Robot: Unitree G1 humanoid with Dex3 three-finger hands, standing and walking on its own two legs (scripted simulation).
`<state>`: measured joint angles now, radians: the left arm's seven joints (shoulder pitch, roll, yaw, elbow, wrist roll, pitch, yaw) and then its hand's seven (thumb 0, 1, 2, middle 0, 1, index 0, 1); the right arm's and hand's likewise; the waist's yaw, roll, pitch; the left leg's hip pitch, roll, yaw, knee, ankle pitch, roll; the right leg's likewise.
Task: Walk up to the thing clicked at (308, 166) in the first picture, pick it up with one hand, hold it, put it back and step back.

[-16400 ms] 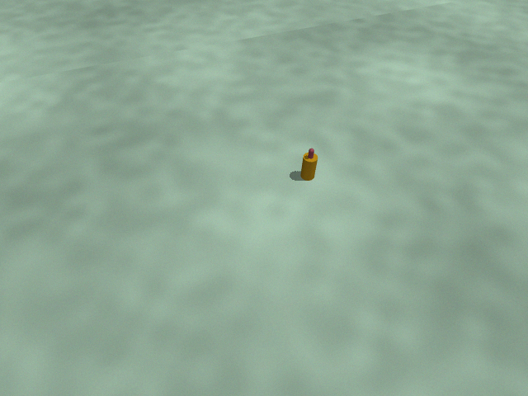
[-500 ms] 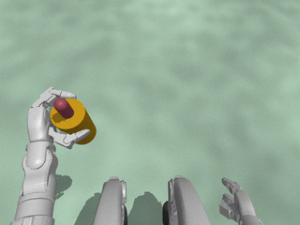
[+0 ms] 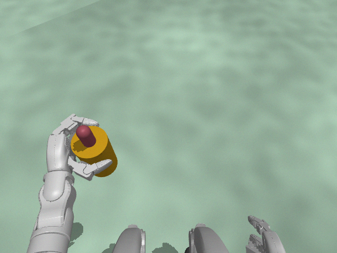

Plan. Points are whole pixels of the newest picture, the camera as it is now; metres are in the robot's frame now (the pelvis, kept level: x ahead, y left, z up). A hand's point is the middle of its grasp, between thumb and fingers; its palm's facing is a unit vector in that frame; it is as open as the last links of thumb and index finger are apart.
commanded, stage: lift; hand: left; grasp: from the side
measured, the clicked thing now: (94, 149) +0.35 +0.17 +0.03
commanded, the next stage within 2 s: hold in 0.66 s
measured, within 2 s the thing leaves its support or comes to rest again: neither
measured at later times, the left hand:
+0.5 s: hand (93, 134) +0.36 +0.16 +0.08, palm faces +0.11 -0.99 -0.02, open 10.7 cm
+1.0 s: hand (94, 129) +0.36 +0.16 +0.10, palm faces +0.12 -0.99 -0.01, open 10.7 cm
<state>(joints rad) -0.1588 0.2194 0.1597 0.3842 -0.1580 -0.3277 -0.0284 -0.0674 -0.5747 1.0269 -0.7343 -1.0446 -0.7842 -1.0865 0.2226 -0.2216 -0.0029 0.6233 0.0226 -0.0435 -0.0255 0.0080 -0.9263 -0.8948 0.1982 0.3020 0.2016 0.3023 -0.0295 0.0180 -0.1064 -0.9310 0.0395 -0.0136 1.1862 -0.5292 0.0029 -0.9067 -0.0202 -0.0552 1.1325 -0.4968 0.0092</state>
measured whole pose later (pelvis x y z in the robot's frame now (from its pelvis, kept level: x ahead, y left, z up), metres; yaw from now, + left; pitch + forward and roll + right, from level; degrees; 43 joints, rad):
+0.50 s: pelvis +0.02 -0.01 +0.04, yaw +0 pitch +11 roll -1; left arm -0.14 0.19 0.14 0.41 -0.16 -0.35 -0.03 -0.07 -0.57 1.03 -0.72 -1.07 -0.77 -1.11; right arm 0.23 -0.22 -0.01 0.64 0.01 -0.03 -0.02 0.01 -0.92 -0.90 0.20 0.30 0.20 0.30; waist -0.03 0.01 -0.07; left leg -0.70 0.04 0.00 0.98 -0.47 -0.01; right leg -0.69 -0.01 -0.05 0.94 -0.45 0.00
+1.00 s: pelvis +0.03 -0.01 +0.05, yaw +0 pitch +8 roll -1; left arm -0.13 0.17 0.14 0.41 -0.16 -0.35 -0.03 -0.06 -0.57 1.03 -0.73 -1.05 -0.78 -1.09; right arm 0.23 -0.22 -0.01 0.64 0.01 -0.01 -0.01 0.01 -0.93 -0.90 0.20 0.30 0.20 0.30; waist -0.02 0.01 -0.05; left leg -0.59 0.04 0.00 0.89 -0.44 -0.01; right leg -0.58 -0.01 -0.05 0.86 -0.42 0.00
